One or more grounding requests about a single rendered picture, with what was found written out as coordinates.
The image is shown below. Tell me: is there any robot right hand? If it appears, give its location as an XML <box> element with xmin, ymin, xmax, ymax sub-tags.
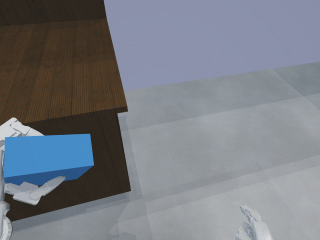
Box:
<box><xmin>235</xmin><ymin>204</ymin><xmax>273</xmax><ymax>240</ymax></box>

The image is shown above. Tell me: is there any sponge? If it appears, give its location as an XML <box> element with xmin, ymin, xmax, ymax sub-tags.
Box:
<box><xmin>3</xmin><ymin>133</ymin><xmax>94</xmax><ymax>186</ymax></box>

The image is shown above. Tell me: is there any robot left forearm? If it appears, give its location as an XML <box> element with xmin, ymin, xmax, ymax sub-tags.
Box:
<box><xmin>0</xmin><ymin>201</ymin><xmax>13</xmax><ymax>240</ymax></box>

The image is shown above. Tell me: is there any robot left hand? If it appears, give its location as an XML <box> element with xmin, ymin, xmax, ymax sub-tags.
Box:
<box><xmin>0</xmin><ymin>117</ymin><xmax>66</xmax><ymax>206</ymax></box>

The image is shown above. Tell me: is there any table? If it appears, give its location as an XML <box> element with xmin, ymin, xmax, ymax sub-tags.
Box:
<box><xmin>0</xmin><ymin>0</ymin><xmax>131</xmax><ymax>222</ymax></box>

